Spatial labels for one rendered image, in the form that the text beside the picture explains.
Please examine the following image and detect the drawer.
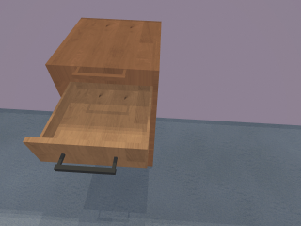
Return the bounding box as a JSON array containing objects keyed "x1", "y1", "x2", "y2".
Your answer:
[{"x1": 23, "y1": 81, "x2": 153, "y2": 169}]

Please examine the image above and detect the handle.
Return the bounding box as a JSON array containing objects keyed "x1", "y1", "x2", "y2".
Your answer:
[
  {"x1": 54, "y1": 153, "x2": 118, "y2": 175},
  {"x1": 71, "y1": 72, "x2": 126, "y2": 82}
]

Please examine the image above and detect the cabinet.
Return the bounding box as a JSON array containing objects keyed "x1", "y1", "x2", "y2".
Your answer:
[{"x1": 45, "y1": 17, "x2": 162, "y2": 167}]

